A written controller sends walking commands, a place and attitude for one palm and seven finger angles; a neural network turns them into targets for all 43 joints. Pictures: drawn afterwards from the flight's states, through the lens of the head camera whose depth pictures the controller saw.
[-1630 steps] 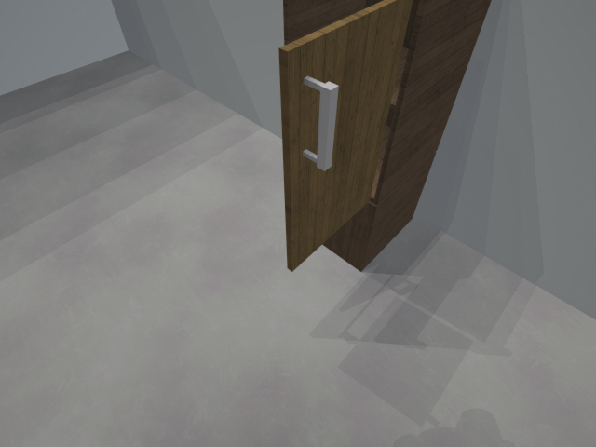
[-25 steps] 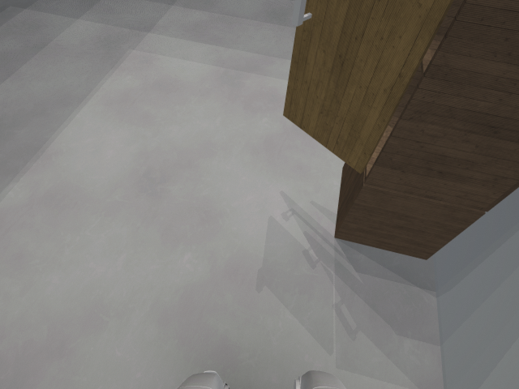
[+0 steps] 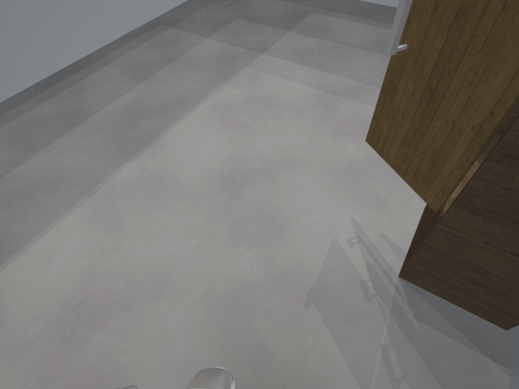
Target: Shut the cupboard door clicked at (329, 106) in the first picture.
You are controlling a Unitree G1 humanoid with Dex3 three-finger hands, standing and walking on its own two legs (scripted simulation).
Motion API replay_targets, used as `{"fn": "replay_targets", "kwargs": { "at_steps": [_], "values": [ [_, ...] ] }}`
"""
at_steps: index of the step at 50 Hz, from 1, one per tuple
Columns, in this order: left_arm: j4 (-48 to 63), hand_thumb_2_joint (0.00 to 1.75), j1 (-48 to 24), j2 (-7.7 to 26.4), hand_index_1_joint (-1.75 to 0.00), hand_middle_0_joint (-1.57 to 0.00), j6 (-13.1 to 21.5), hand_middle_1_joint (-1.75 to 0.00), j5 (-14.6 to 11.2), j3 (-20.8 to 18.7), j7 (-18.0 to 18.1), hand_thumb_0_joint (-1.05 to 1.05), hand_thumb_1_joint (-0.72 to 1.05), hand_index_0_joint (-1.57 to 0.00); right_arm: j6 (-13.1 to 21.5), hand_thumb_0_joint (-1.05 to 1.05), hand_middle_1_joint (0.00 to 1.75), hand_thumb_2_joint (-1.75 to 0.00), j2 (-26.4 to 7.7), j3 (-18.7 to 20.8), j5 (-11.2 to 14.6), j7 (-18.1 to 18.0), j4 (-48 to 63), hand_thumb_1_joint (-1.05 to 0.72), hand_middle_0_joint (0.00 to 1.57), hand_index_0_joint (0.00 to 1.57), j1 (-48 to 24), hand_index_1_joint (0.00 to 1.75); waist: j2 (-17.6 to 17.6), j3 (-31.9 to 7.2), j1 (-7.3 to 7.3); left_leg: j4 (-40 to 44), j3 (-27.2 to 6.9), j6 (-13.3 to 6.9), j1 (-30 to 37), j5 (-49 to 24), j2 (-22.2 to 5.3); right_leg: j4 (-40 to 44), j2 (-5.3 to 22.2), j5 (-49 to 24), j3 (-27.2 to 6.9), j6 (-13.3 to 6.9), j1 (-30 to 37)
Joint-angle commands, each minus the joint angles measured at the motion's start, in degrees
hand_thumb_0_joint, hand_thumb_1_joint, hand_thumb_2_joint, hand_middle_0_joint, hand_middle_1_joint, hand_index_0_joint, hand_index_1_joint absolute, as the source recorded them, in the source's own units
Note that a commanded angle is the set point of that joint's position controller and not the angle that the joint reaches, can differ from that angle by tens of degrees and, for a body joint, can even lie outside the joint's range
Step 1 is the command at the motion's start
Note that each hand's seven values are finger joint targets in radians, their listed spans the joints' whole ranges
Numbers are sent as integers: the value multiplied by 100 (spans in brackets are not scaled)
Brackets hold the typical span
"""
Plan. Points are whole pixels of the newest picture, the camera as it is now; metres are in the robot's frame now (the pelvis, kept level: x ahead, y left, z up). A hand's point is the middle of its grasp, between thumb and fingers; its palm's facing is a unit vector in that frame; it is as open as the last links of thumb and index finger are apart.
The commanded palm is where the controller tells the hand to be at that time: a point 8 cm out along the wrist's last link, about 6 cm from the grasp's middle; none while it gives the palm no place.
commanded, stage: walk to a spot facing it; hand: left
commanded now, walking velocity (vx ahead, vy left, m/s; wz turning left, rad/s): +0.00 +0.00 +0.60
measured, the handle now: (406, 20) +0.93 -0.37 +0.11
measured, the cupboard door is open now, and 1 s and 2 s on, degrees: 56 56 56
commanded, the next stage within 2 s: turn to face it in 1.46 s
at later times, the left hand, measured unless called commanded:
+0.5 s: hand out of the picture +0.09 +0.26 -0.15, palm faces +0.29 -0.92 -0.26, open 7.4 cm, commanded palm none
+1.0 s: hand out of the picture +0.06 +0.17 -0.17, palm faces +0.65 -0.75 -0.14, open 7.4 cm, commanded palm none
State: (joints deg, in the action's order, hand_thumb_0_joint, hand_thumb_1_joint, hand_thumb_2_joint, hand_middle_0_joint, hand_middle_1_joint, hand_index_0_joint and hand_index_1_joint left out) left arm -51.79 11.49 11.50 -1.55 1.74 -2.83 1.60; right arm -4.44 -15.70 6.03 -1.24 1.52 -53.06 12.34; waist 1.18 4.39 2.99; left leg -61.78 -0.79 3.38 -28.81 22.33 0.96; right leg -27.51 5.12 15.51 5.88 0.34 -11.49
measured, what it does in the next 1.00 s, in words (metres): walks ahead, turning left: left foot, then right foot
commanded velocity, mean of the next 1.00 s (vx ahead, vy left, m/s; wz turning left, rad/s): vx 0.33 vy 0.00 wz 0.48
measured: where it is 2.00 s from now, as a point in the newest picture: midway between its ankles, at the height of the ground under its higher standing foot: (189, 304)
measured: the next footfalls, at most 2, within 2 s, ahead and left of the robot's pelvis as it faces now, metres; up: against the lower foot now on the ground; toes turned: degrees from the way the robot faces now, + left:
left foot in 0.18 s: +0.01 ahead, +0.15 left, +0.00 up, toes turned +12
right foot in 0.56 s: +0.23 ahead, -0.07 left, +0.00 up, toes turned +14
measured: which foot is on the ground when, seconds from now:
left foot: up 0.00-0.16, down 0.18-0.54, up 0.56-1.00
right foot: down 0.00-0.18, up 0.20-0.54, down 0.56-1.00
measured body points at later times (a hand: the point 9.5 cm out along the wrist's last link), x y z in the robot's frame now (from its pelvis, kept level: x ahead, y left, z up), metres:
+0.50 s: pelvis +0.05 +0.02 +0.00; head +0.08 +0.02 +0.45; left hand +0.07 +0.30 -0.13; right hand +0.13 -0.22 -0.16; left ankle -0.02 +0.14 -0.74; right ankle +0.17 -0.09 -0.71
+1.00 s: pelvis +0.20 +0.08 +0.00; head +0.23 +0.12 +0.44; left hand +0.02 +0.21 -0.16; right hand +0.43 -0.05 -0.14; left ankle +0.20 +0.22 -0.72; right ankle +0.19 -0.08 -0.74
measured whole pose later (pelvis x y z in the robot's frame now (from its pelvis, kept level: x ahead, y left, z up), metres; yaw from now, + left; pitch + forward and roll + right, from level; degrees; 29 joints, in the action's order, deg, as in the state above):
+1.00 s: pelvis +0.20 +0.08 +0.00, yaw +35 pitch +1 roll -1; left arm -60.0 23.5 7.7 3.9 2.2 -3.0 -0.3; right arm -0.5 -11.2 3.1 -1.7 3.1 -54.0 5.3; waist -1.1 5.3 -3.3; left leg -39.1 5.6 -1.0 -27.7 15.3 -4.4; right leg -20.5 7.3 18.3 19.3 3.5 -1.0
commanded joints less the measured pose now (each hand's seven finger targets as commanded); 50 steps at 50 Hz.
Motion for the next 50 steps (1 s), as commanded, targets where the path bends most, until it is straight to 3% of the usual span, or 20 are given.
{"fn": "replay_targets", "kwargs": {
  "at_steps": [1, 4, 6, 7, 8, 9, 10, 14, 17, 22, 25, 26, 27, 28, 30, 33, 36, 46, 48, 50],
  "values": [
    [350, 90, 325, 1316, -30, -20, 205, -30, 15, -352, 78, 0, 90, -20, 159, 0, 30, -90, -118, -100, 48, 30, 543, -90, 20, 20, -443, 30, -1246, -396, -423, 1276, 347, 72, 39, 462, -156, 427, 1450, -3045, -469, -826, 908],
    [241, 90, 599, 1448, -30, -20, 192, -30, 18, -428, 35, 0, 90, -20, 242, 0, 30, -90, -90, -167, 60, 4, 585, -90, 20, 20, -440, 30, -1364, -685, -527, 2223, 590, -43, 506, 378, -80, 180, 1573, -3064, -498, -717, 1186],
    [225, 90, 511, 1487, -30, -20, 185, -30, -12, -448, -33, 0, 90, -20, 308, 0, 30, -90, -198, -174, 36, 6, 510, -90, 20, 20, -135, 30, -1313, -817, -360, 3129, 721, -121, 1293, -70, -51, -3, 1494, -1654, -296, -473, 783],
    [248, 90, 423, 1411, -30, -20, 163, -30, -50, -441, -70, 0, 90, -20, 346, 0, 30, -90, -387, -130, 16, 5, 404, -90, 20, 20, 153, 30, -848, -878, -171, 3780, 632, -186, 2129, -393, -57, -415, 1366, -629, -18, -237, 118],
    [353, 90, 394, 1083, -30, -20, 129, -30, -84, -397, -115, 0, 90, -20, 389, 0, 30, -90, -943, 8, -29, -29, 307, -90, 20, 20, 556, 30, 579, -1027, 85, 4340, -833, -598, 3066, -139, -1045, -1628, 811, 784, 466, 115, -1113],
    [705, 90, -95, 709, -30, -20, 123, -30, -61, -253, -169, 0, 90, -20, 385, 0, 30, -90, -1524, 158, -95, -87, 206, -90, 20, 20, 1042, 30, 2006, -773, 425, 4681, -2766, -1332, 3552, -449, -2289, -3019, 80, 2369, 496, 390, -2816],
    [929, 90, -830, 863, -30, -20, 127, -30, 9, -206, -172, 0, 90, -20, 386, 0, 30, -90, -1477, 138, -85, -122, 5, -90, 20, 20, 1479, 30, 1223, -431, 629, 4746, -2830, -1685, 3395, -309, -2528, -3512, 260, 2146, -168, 255, -3275],
    [633, 90, -633, 816, -30, -20, 198, -30, -19, -279, -290, 0, 90, -20, 553, 0, 30, -90, -923, -68, -84, -223, 221, -90, 20, 20, 577, 30, 952, 24, 71, 4844, -1917, -1308, 2395, -256, -1575, -3475, 279, 685, -550, 257, -2860],
    [541, 90, -493, 752, -30, -20, 203, -30, -36, -259, -344, 0, 90, -20, 612, 0, 30, -90, -867, -88, -60, -238, 211, -90, 20, 20, 542, 30, 700, -85, -39, 4862, -1617, -1349, 2381, -591, -1364, -2759, 147, 390, -449, 325, -2516],
    [566, 90, -436, 711, -30, -20, 211, -30, -45, -253, -383, 0, 90, -20, 589, 0, 30, -90, -883, -51, -72, -195, 138, -90, 20, 20, 357, 30, 780, 82, -178, 4948, -1528, -1300, 1477, 290, -1164, -1375, -148, 98, -170, 355, -1339],
    [312, 90, 408, 822, -30, -20, 285, -30, -30, -321, -373, 0, 90, -20, 559, 0, 30, -90, -807, -41, -40, -179, 133, -90, 20, 20, 58, 30, 543, -77, -602, 4298, -1391, -1125, 589, 682, -909, -624, -432, -198, -24, 338, 294],
    [119, 90, 995, 1026, -30, -20, 340, -30, -10, -402, -335, 0, 90, -20, 566, 0, 30, -90, -649, -66, -3, -180, 161, -90, 20, 20, -31, 30, 60, -231, -868, 3532, -1179, -955, -126, 913, -587, -170, -218, 115, -327, 284, 1320],
    [-29, 90, 1754, 1566, -30, -20, 434, -30, 70, -521, -257, 0, 90, -20, 611, 0, 30, -90, -221, -159, 69, -156, 246, -90, 20, 20, 65, 30, -1460, -684, -1209, 1533, -396, -632, -924, 1095, 143, 915, 1109, 1789, -1907, -43, 2277],
    [-22, 90, 1864, 1859, -30, -20, 408, -30, 37, -545, -187, 0, 90, -20, 637, 0, 30, -90, -45, -174, 63, -144, 428, -90, 20, 20, 104, 30, -2360, -750, -1146, -248, -249, -547, -1342, 1500, 361, 2031, 2358, 3039, -3975, -527, 1902],
    [246, 90, 756, 1414, -30, -20, 414, -30, -16, -458, -107, 0, 90, -20, 561, 0, 30, -90, -206, -83, -35, -67, 304, -90, 20, 20, 299, 30, -1291, 7, -471, -1170, -487, -531, -1280, 421, -303, 2300, 2314, 3825, -3544, -655, 405],
    [290, 90, 216, 770, -30, -20, 528, -30, 0, -274, -119, 0, 90, -20, 422, 0, 30, -90, -26, -114, -86, 39, 37, -90, 20, 20, 366, 30, -1046, 14, -120, -1096, -226, -314, -557, -677, -616, 2086, 1571, 1704, -1362, -381, -521],
    [47, 90, 625, 640, -30, -20, 627, -30, -8, -259, -117, 0, 90, -20, 387, 0, 30, -90, 183, -150, -48, 99, 18, -90, 20, 20, 233, 30, -890, -90, -184, -532, 40, -216, -693, -1065, -584, 1988, 1287, 282, -388, -366, 58],
    [-555, 90, 1513, 664, -30, -20, 669, -30, 26, -250, -107, 0, 90, -20, 558, 0, 30, -90, 367, -303, -29, 185, 455, -90, 20, 20, -1101, 30, -893, 3, -620, 2159, 605, -360, -646, -699, -592, 1474, 1693, -1810, 279, -608, 1493],
    [-597, 90, 1498, 742, -30, -20, 638, -30, 24, -274, -111, 0, 90, -20, 603, 0, 30, -90, 322, -301, -26, 174, 453, -90, 20, 20, -1019, 30, -951, -80, -578, 2471, 702, -483, -179, -545, -501, 1229, 1774, -2026, 337, -592, 1484],
    [-621, 90, 1296, 811, -30, -20, 615, -30, -10, -286, -123, 0, 90, -20, 665, 0, 30, -90, 148, -255, -56, 124, 257, -90, 20, 20, -386, 30, -798, -314, -199, 3063, 973, -607, 1109, -705, -206, 308, 1543, -2629, 743, -415, 1035]
  ]
}}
